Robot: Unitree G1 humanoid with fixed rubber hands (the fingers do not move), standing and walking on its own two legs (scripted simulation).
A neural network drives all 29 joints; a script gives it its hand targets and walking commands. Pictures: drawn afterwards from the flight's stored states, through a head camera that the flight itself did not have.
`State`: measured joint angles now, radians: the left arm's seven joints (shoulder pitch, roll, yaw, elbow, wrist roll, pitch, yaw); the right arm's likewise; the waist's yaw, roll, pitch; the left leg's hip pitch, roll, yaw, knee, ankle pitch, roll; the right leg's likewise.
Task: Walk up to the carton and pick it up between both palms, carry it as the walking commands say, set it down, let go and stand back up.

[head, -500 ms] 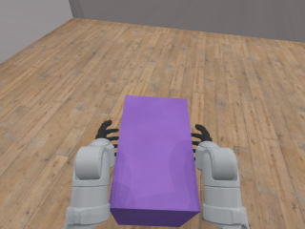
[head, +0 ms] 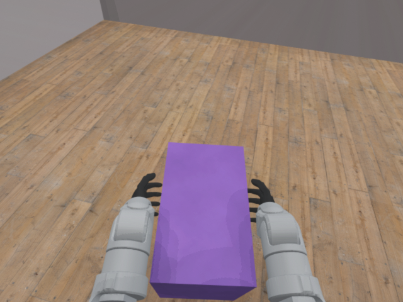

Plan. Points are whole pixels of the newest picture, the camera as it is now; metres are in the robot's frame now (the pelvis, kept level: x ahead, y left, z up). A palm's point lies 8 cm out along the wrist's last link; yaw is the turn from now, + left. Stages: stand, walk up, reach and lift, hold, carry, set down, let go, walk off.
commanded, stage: hold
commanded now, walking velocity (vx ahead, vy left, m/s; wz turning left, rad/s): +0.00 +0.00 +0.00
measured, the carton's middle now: (201, 222) +0.32 +0.00 -0.05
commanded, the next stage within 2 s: set down in 0.04 s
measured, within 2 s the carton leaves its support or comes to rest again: neither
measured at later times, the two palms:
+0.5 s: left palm (143, 207) +0.30 +0.13 +0.03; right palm (268, 214) +0.30 -0.13 +0.03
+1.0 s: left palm (149, 224) +0.33 +0.13 -0.10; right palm (250, 227) +0.33 -0.12 -0.10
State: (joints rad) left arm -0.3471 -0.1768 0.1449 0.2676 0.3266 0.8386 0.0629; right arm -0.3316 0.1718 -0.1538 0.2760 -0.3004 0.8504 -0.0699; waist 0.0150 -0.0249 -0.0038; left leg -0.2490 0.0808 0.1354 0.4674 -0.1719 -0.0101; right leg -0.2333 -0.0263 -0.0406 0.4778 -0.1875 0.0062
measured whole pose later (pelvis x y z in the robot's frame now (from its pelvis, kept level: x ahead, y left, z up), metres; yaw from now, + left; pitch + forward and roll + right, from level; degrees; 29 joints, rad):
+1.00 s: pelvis -0.03 +0.00 -0.05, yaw -2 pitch +20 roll +0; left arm -0.56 -0.26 0.47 0.55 0.40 0.22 0.07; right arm -0.55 0.25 -0.45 0.56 -0.39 0.23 -0.10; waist 0.04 -0.03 -0.03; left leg -0.92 0.00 -0.02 0.81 -0.24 -0.01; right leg -0.91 0.03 0.05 0.82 -0.26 0.01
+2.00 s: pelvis -0.05 -0.01 -0.21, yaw -2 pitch +39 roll +0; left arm -0.85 -0.15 0.50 0.63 0.32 0.26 0.12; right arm -0.87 0.17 -0.46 0.66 -0.31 0.26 -0.19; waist 0.04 -0.04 -0.19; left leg -1.77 -0.02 -0.05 1.54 -0.45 -0.03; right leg -1.76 0.06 0.03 1.56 -0.49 0.01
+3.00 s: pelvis -0.07 +0.00 -0.34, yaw -2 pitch +46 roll -1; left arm -1.14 -0.02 0.49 0.69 0.24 0.28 0.12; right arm -1.20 0.02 -0.41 0.78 -0.21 0.26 -0.18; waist 0.04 -0.03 -0.01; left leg -2.23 -0.03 -0.05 1.92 -0.49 -0.04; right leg -2.21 0.08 0.02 1.94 -0.53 0.03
